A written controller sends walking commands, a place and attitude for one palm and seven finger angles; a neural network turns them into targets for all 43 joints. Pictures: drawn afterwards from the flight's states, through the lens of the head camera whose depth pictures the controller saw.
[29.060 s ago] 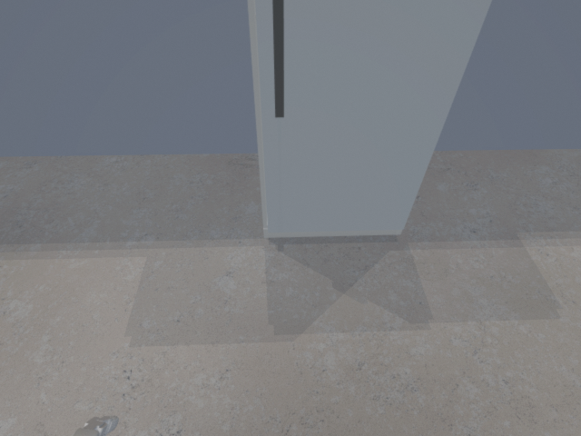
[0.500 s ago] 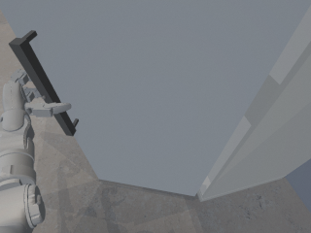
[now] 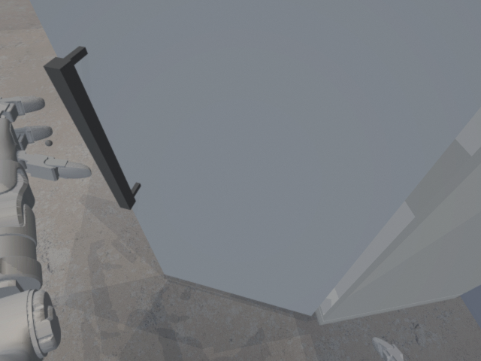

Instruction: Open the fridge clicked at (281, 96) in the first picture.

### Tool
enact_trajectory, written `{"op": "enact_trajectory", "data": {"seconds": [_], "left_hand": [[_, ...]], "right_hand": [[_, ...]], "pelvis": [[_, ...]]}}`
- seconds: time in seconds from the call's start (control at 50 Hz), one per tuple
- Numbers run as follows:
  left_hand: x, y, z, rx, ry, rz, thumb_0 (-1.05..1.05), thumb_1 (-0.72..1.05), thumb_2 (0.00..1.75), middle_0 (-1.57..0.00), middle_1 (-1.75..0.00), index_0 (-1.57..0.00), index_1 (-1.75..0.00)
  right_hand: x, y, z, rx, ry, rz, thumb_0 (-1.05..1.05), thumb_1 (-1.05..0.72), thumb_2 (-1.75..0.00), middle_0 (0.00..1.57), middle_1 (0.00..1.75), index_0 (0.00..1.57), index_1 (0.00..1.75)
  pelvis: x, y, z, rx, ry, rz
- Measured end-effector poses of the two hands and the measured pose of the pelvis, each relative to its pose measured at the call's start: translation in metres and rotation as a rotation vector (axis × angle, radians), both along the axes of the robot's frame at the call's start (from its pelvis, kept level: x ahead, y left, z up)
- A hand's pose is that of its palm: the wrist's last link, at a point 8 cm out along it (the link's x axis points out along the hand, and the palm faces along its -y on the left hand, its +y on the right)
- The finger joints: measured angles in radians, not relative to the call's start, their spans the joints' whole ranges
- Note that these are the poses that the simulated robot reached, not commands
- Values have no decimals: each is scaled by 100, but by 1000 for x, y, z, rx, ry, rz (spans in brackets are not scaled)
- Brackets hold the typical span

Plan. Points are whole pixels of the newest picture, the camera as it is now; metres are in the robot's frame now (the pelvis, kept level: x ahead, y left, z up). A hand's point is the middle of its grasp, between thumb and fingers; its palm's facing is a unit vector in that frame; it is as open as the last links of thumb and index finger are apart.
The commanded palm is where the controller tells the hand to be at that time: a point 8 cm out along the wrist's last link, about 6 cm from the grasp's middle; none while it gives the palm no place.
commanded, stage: slip the hand off the handle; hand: left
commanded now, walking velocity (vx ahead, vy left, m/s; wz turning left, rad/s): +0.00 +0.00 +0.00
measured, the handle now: (108, 143) +0.46 +0.27 +0.09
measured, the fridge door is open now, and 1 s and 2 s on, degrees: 65 65 65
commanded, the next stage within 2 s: draw the hand back to the body in 1.10 s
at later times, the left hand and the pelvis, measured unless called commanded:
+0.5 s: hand (24, 140) +0.41 +0.37 +0.14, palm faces +0.39 -0.89 -0.23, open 14.7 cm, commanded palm +0.36 +0.41 +0.14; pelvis -0.01 +0.00 -0.01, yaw -1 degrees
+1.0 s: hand out of the picture +0.31 +0.38 +0.14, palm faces +0.41 -0.89 -0.21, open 14.7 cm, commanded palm +0.27 +0.41 +0.14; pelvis -0.01 +0.02 +0.00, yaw +2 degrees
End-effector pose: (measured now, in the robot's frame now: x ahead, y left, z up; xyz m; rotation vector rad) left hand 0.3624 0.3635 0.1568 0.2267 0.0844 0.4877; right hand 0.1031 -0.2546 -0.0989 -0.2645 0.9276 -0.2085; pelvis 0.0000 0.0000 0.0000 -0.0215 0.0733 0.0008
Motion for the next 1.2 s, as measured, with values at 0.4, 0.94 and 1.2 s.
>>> {"op": "enact_trajectory", "data": {"seconds": [0.4,0.94,1.2], "left_hand": [[12,38,-1,-25,-37,-53,-2,-54,20,-25,-115,-25,-115],[-84,57,-12,-3,-52,-52,-2,-54,20,-25,-115,-25,-115],[-122,46,-14,-22,-3,-41,-2,-55,20,-25,-115,-25,-115]], "right_hand": [[-117,-48,-3,-111,284,-135,0,-91,-90,20,30,20,30],[33,26,14,-24,-130,62,1,-90,-90,20,30,20,30],[58,29,24,-10,-210,147,1,-90,-90,20,30,20,30]], "pelvis": [[-16,-9,-9,-16,67,-3],[-9,18,-5,-22,-10,21],[-15,4,0,-11,-51,44]]}}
